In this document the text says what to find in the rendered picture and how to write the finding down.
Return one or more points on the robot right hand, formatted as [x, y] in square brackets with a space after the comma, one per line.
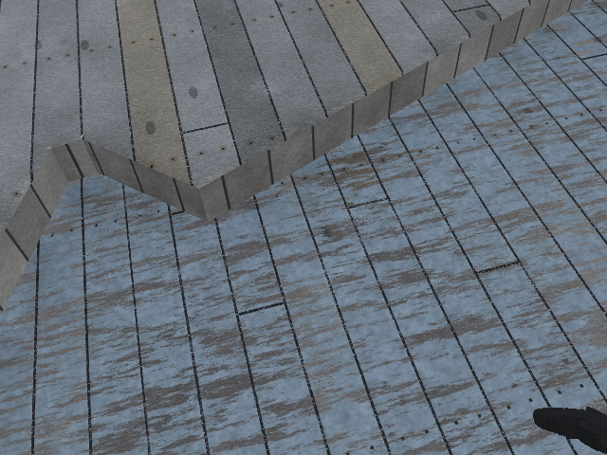
[589, 426]

